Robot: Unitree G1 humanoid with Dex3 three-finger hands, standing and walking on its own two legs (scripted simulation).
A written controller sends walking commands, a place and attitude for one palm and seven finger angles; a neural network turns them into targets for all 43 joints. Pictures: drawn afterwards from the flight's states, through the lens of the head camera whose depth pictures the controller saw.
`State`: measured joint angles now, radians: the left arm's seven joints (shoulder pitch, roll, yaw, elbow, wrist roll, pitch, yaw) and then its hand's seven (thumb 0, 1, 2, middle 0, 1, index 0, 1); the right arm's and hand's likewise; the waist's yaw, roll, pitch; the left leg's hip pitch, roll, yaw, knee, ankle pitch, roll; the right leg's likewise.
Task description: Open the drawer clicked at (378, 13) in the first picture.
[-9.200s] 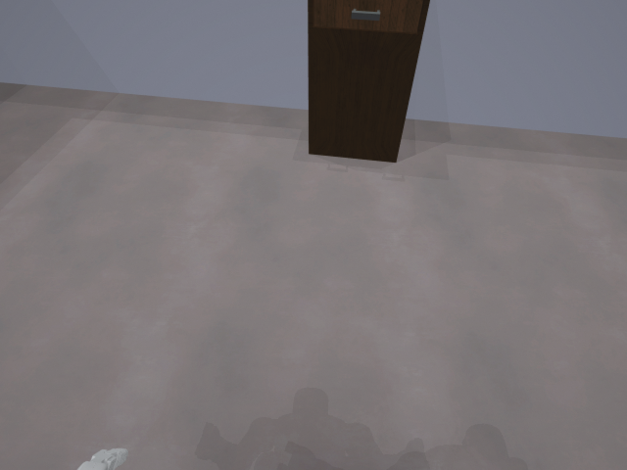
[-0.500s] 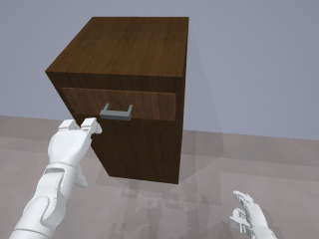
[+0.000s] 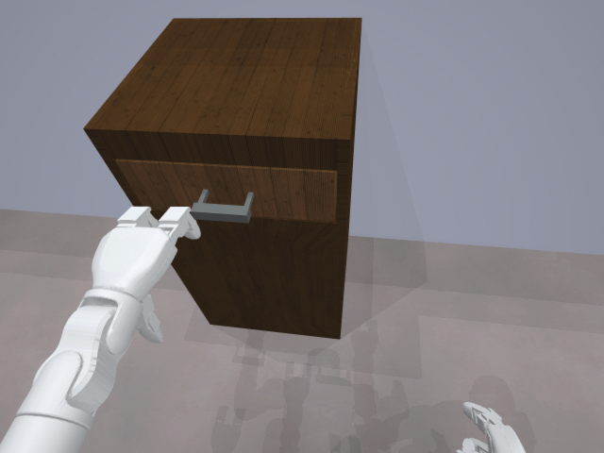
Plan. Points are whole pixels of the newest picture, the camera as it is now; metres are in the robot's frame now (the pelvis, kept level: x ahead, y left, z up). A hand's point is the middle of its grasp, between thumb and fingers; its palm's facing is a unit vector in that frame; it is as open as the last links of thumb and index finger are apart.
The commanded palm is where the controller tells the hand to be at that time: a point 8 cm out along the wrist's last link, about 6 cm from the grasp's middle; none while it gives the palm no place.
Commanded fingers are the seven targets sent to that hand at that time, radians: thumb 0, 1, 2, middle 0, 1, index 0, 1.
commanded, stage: raise the hand with hooked fingers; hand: left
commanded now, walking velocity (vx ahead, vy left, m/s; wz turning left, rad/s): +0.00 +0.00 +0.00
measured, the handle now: (224, 204) +0.53 +0.24 -0.05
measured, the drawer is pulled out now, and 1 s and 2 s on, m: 0.00 0.00 0.00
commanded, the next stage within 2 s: move the hooked fingers above the handle in 0.04 s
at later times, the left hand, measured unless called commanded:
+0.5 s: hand (167, 259) +0.33 +0.24 +0.06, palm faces -0.02 -0.05 -1.00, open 13.8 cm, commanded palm +0.32 +0.24 +0.11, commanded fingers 0.00 -0.50 0.30 -0.30 -1.20 -0.30 -1.20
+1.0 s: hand (182, 238) +0.39 +0.24 +0.03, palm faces -0.05 -0.02 -1.00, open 13.8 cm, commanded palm +0.37 +0.25 +0.09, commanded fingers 0.00 -0.50 0.30 -0.30 -1.20 -0.30 -1.20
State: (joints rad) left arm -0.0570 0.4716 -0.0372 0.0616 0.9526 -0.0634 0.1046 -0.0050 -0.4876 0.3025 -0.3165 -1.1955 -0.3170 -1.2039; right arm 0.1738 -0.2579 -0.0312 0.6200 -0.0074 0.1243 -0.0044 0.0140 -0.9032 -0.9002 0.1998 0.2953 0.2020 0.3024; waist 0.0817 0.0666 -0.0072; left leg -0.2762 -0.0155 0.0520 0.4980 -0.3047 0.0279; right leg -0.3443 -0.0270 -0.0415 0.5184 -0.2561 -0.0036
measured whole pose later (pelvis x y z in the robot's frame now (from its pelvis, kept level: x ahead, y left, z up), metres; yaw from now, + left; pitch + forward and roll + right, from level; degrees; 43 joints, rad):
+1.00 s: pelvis -0.01 -0.01 -0.01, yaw +0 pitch +11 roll +0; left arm -0.46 0.49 -0.01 0.65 1.03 -0.14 0.19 0.00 -0.49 0.30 -0.32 -1.20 -0.32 -1.20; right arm 0.26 -0.25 -0.07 0.66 0.01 0.13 -0.03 0.01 -0.90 -0.90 0.20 0.30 0.20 0.30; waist 0.01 0.05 -0.07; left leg -0.47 0.00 0.06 0.62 -0.34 0.02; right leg -0.54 -0.02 -0.04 0.63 -0.28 -0.02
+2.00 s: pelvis +0.00 +0.01 -0.03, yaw -2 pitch +20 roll -2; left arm -0.75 0.57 0.04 1.00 1.09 -0.17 0.27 0.00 -0.48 0.30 -0.32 -1.20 -0.32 -1.21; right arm 0.37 -0.26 -0.06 0.70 -0.03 0.16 -0.01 0.01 -0.90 -0.90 0.20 0.30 0.20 0.30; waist -0.09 0.05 -0.13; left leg -0.71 0.02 0.07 0.77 -0.41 0.04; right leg -0.75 0.00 -0.02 0.71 -0.31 0.01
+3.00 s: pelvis -0.01 +0.00 -0.04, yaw -2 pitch +22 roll -1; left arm -0.74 0.56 0.05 1.04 1.11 -0.18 0.33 0.00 -0.49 0.30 -0.32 -1.20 -0.32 -1.20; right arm 0.35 -0.27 -0.07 0.71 -0.04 0.14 -0.01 0.01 -0.90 -0.90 0.20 0.30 0.20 0.30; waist -0.10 0.05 -0.14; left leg -0.79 0.02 0.06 0.84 -0.43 0.03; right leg -0.84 0.00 -0.03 0.79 -0.33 -0.01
